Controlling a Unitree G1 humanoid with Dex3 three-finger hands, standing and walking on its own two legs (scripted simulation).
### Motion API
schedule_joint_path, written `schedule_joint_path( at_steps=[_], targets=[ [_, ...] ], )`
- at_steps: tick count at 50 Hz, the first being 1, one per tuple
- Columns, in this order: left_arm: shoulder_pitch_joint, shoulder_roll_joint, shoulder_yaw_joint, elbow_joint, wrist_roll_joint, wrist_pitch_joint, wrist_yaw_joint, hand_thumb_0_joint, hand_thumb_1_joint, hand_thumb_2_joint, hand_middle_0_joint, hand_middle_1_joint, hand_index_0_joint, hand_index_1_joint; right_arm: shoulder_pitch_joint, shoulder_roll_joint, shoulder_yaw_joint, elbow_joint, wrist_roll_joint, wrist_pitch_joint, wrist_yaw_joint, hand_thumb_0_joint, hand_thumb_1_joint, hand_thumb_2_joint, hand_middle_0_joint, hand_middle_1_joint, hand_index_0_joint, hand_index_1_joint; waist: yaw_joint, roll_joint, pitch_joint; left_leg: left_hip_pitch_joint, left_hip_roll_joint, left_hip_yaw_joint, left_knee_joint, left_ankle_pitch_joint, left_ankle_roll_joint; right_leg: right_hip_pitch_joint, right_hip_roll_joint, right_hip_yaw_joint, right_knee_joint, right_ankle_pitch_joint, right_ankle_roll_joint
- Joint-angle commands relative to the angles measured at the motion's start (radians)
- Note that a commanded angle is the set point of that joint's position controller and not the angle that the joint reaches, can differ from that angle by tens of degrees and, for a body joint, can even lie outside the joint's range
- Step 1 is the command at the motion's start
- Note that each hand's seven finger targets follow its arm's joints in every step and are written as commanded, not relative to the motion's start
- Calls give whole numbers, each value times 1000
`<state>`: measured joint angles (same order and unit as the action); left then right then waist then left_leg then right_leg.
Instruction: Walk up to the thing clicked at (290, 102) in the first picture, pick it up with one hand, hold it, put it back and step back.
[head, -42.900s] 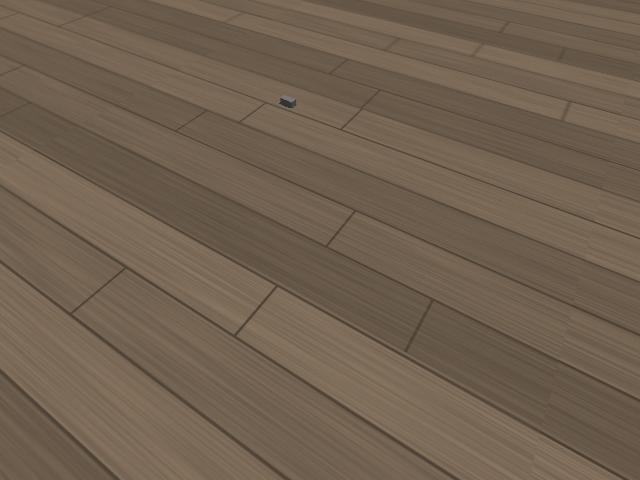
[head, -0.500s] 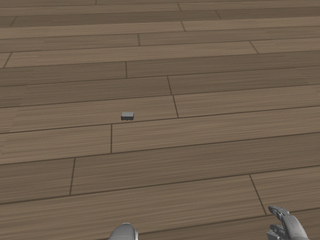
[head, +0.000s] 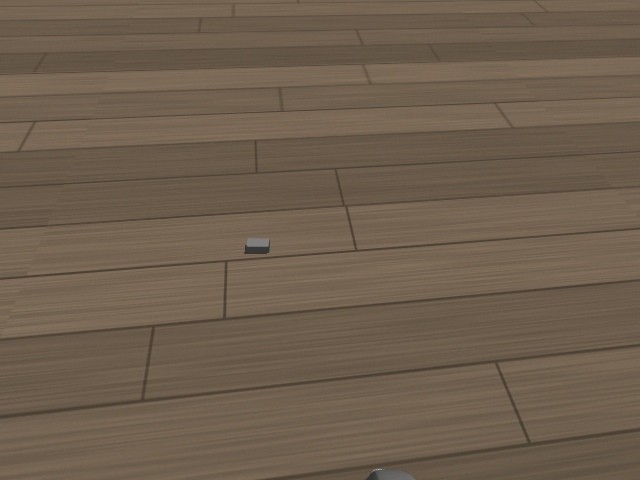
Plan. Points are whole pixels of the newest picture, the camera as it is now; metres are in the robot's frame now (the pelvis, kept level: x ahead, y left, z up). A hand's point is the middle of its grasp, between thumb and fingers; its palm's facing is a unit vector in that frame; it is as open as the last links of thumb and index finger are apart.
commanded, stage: step back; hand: left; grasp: from above
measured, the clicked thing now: (258, 245) +1.05 +0.20 -0.75
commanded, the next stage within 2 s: stand in 0.42 s
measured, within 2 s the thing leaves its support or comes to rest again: neither
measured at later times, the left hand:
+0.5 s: hand out of the picture +0.12 +0.25 -0.15, palm faces +0.09 -0.93 -0.34, open 7.4 cm
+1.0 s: hand out of the picture +0.12 +0.25 -0.14, palm faces +0.03 -0.94 -0.34, open 7.4 cm
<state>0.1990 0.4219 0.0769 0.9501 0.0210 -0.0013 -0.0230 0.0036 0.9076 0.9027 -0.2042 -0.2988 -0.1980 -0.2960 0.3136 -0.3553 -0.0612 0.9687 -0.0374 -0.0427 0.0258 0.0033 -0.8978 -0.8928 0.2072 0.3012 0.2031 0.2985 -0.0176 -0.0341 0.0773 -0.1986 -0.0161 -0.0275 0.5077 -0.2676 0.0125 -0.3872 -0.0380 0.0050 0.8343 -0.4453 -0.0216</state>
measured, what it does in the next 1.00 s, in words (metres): steps on the spot: right foot, then left foot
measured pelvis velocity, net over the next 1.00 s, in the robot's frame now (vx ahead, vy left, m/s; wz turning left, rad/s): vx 0.05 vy -0.01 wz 0.04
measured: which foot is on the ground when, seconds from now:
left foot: down 0.00-0.12, up 0.14-0.40, down 0.42-1.00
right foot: up 0.00-0.08, down 0.10-1.00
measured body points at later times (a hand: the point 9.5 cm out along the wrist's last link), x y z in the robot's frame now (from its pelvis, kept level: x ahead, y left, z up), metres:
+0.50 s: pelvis +0.04 -0.01 +0.00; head +0.06 +0.00 +0.45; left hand +0.12 +0.30 -0.13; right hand +0.12 -0.31 -0.13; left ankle +0.04 +0.12 -0.74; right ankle +0.08 -0.13 -0.73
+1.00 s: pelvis +0.05 -0.01 +0.01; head +0.06 -0.01 +0.46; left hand +0.12 +0.30 -0.12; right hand +0.18 -0.30 -0.11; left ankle +0.04 +0.12 -0.74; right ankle +0.08 -0.13 -0.74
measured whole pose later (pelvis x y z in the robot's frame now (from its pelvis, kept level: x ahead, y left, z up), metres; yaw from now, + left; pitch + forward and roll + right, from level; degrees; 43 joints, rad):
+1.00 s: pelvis +0.05 -0.01 +0.01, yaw +2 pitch -3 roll +0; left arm 0.09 0.35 -0.01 1.14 0.01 -0.02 -0.01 0.00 0.91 0.90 -0.20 -0.30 -0.20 -0.30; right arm 0.05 -0.34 -0.01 1.12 0.00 -0.02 0.01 0.00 -0.90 -0.89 0.20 0.30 0.20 0.30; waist 0.02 0.00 0.06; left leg -0.07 0.02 0.01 0.32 -0.20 -0.01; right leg -0.12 -0.04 -0.05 0.33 -0.15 0.01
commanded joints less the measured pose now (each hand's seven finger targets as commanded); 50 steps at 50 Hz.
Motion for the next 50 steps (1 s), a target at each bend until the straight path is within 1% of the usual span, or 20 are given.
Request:
schedule_joint_path(
  at_steps=[1,3,4,5,6,7,8,11,17,20,21,22,23,24,25,27,30,36,41,50],
  targets=[
    [-47,130,38,-76,-3,-35,10,0,900,900,-200,-300,-200,-300,-60,-258,-54,-80,6,-15,-29,0,-900,-900,200,300,200,300,6,216,-47,-18,197,-202,-127,199,159,50,21,-39,-178,72,1],
    [2,118,41,-41,-6,-41,21,0,900,900,-200,-300,-200,-300,-114,-234,-34,-89,21,3,-32,0,-900,-900,200,300,200,300,55,191,-74,-125,156,-129,-6,268,111,241,53,-75,-349,229,-2],
    [46,134,45,-18,-4,-43,30,0,900,900,-200,-300,-200,-300,-130,-195,-17,-95,30,11,-36,0,-900,-900,200,300,200,300,85,142,-91,-183,126,-125,58,194,77,333,41,-39,-386,289,-3],
    [59,177,56,-14,7,-46,37,0,900,900,-200,-300,-200,-300,-108,-142,-1,-99,38,12,-39,0,-900,-900,200,300,200,300,92,22,-119,-272,59,-115,156,52,37,408,-64,109,-412,264,-25],
    [42,240,67,-30,16,-51,41,0,900,900,-200,-300,-200,-300,-70,-112,12,-100,40,17,-46,0,-900,-900,200,300,200,300,73,-139,-125,-318,-43,-99,279,-171,0,371,-259,389,-543,167,-82],
    [-61,262,64,-51,11,-46,37,0,900,900,-200,-300,-200,-300,-43,-176,-9,-65,30,34,-56,0,-900,-900,200,300,200,300,47,-84,-113,-225,1,-99,367,-317,-1,198,-351,451,-590,-86,-163],
    [-115,262,62,-68,15,-45,33,0,900,900,-200,-300,-200,-300,-14,-223,-26,-39,26,38,-56,0,-900,-900,200,300,200,300,28,-87,-65,-180,23,-89,399,-337,-5,104,-353,476,-583,-142,-203],
    [-134,204,48,-66,3,-53,34,0,900,900,-200,-300,-200,-300,-15,-212,-16,2,22,36,-49,0,-900,-900,200,300,200,300,25,-88,-10,-237,24,-115,392,-224,0,132,-245,291,-562,13,-140],
    [-153,199,48,-46,3,-49,33,0,900,900,-200,-300,-200,-300,-34,-187,-10,30,12,25,-41,0,-900,-900,200,300,200,300,31,-138,-72,-128,34,7,158,-184,-20,159,-227,162,-462,277,-141],
    [-181,183,33,-44,-4,-34,29,0,900,900,-200,-300,-200,-300,-22,-182,-18,59,5,17,-42,0,-900,-900,200,300,200,300,3,-86,-101,17,10,42,-65,13,-11,112,-187,104,-360,288,-94],
    [-131,125,7,-26,-22,-33,26,0,900,900,-200,-300,-200,-300,-66,-197,-17,21,11,-1,-41,0,-900,-900,200,300,200,300,-1,-46,-116,144,96,-76,-158,192,-5,55,-124,71,-328,372,-45],
    [-96,78,-5,-20,-35,-29,26,0,900,900,-200,-300,-200,-300,-99,-261,-25,15,3,-15,-43,0,-900,-900,200,300,200,300,32,108,-143,125,250,-274,-207,293,39,67,-38,3,-244,289,5],
    [-123,95,-5,-8,-44,-24,28,0,900,900,-200,-300,-200,-300,-183,-289,-21,9,8,-21,-43,0,-900,-900,200,300,200,300,58,94,-109,4,264,-291,-189,222,85,139,-14,8,-306,184,13],
    [-127,102,-9,11,-41,-23,27,0,900,900,-200,-300,-200,-300,-243,-274,-15,17,14,-16,-39,0,-900,-900,200,300,200,300,78,98,-79,-119,241,-251,-182,135,81,259,-35,34,-374,168,8],
    [-145,106,-10,26,-33,-29,24,0,900,900,-200,-300,-200,-300,-254,-230,-6,25,20,-12,-33,0,-900,-900,200,300,200,300,69,93,-90,-104,197,-178,-186,101,44,298,-59,48,-407,211,3],
    [-144,130,-12,47,-19,-40,20,0,900,900,-200,-300,-200,-300,-232,-202,2,32,24,-11,-34,0,-900,-900,200,300,200,300,36,89,-131,16,148,-93,-159,222,11,292,-96,56,-400,398,-15],
    [-132,118,-25,76,-22,-39,22,0,900,900,-200,-300,-200,-300,-234,-227,0,60,30,-14,-34,0,-900,-900,200,300,200,300,40,129,-131,59,163,-95,-175,356,10,312,-88,34,-432,452,-7],
    [-140,129,-38,114,-17,-37,24,0,900,900,-200,-300,-200,-300,-265,-204,8,79,35,-4,-37,0,-900,-900,200,300,200,300,28,60,-122,118,160,-65,-197,389,6,301,-93,27,-478,502,1],
    [-140,128,-44,130,-14,-40,25,0,900,900,-200,-300,-200,-300,-287,-199,12,91,33,2,-33,0,-900,-900,200,300,200,300,27,45,-91,107,155,-61,-232,286,1,292,-99,37,-523,436,8],
    [-153,140,-45,135,-12,-46,30,0,900,900,-200,-300,-200,-300,-312,-192,16,100,30,8,-24,0,-900,-900,200,300,200,300,25,25,-100,104,152,-51,-253,220,-4,303,-106,40,-557,405,12]
  ],
)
